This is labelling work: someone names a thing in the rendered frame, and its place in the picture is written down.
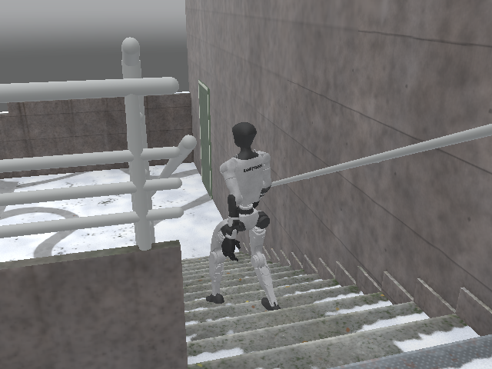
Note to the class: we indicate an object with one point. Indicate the right robot hand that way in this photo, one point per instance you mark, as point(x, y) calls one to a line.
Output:
point(255, 204)

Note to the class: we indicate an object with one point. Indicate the left robot hand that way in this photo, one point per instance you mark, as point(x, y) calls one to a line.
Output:
point(228, 247)

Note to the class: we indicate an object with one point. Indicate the robot torso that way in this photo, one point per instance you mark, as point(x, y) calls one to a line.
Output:
point(249, 174)

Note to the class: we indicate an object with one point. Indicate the robot left upper arm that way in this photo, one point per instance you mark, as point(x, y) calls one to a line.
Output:
point(227, 169)

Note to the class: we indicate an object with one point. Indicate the right robot shin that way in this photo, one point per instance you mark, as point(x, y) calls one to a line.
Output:
point(265, 280)

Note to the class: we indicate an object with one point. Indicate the robot left forearm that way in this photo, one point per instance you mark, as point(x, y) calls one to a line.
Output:
point(233, 218)

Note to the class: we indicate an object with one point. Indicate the robot right upper arm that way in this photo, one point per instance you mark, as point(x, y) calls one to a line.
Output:
point(266, 169)

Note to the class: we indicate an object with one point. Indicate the robot right forearm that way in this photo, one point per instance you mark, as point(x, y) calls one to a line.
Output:
point(263, 191)

